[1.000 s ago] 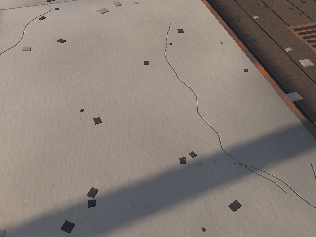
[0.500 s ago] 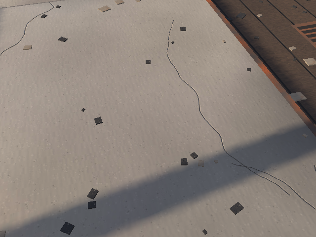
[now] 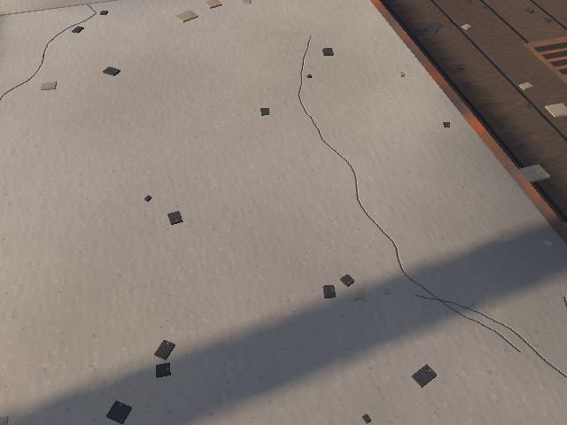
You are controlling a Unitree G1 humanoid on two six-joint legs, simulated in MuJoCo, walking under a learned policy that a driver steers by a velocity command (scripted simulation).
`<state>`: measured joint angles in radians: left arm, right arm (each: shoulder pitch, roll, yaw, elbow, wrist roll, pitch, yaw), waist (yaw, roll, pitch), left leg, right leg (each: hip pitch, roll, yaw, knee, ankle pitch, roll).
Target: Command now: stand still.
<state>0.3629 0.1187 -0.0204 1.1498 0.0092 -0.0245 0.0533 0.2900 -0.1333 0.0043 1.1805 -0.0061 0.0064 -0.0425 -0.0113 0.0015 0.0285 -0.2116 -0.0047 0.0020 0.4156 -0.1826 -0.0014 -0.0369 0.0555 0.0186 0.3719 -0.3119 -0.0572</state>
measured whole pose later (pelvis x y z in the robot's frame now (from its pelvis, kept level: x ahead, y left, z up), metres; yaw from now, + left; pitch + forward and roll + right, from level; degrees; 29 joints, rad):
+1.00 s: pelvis +0.20 +0.07 +0.00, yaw +0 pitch +0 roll +0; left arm 0.23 0.19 0.04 0.99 0.03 -0.06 -0.03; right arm 0.43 -0.14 -0.03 1.09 -0.02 -0.09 0.00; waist -0.01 -0.03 0.02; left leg -0.05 -0.07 0.09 0.28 -0.23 0.09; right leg -0.55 -0.08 -0.03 1.06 -0.20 -0.07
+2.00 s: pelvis +0.77 +0.09 +0.00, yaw +0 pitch +0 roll +0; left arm 0.30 0.20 0.06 1.00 0.03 -0.07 -0.01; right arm 0.25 -0.20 -0.06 0.99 -0.02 -0.09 0.01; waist 0.01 -0.03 0.06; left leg -0.24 -0.06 0.12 0.39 -0.16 0.10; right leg -0.41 -0.04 0.00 1.15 -0.29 -0.08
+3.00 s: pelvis +1.30 +0.09 -0.03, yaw +16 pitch +0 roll +0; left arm 0.43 0.18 0.05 1.03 0.02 -0.07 0.03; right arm 0.06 -0.19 -0.06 0.86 -0.04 -0.04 0.04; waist 0.01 0.00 0.06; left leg -0.42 -0.06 0.15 0.58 -0.18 0.18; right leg 0.03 -0.07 -0.32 0.66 -0.45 -0.02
